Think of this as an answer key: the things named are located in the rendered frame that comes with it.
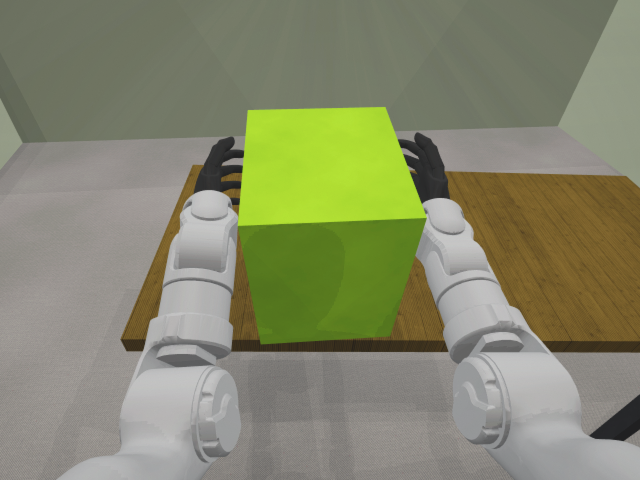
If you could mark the robot left forearm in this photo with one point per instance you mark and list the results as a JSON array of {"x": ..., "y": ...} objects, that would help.
[{"x": 192, "y": 327}]

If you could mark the right robot upper arm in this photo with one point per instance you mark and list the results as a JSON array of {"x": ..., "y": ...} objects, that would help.
[{"x": 523, "y": 408}]

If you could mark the robot right forearm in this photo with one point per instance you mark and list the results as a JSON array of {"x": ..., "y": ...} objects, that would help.
[{"x": 475, "y": 312}]

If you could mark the table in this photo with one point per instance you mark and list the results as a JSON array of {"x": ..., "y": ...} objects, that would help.
[{"x": 564, "y": 248}]

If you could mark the robot left hand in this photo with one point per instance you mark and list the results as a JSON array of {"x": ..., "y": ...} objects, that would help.
[{"x": 210, "y": 175}]

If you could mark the carton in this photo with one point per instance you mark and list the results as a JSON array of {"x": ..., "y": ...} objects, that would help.
[{"x": 329, "y": 221}]

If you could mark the left robot upper arm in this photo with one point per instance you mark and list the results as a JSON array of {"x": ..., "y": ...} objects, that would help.
[{"x": 175, "y": 423}]

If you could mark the robot right hand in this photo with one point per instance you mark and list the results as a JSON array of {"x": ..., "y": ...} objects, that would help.
[{"x": 430, "y": 180}]

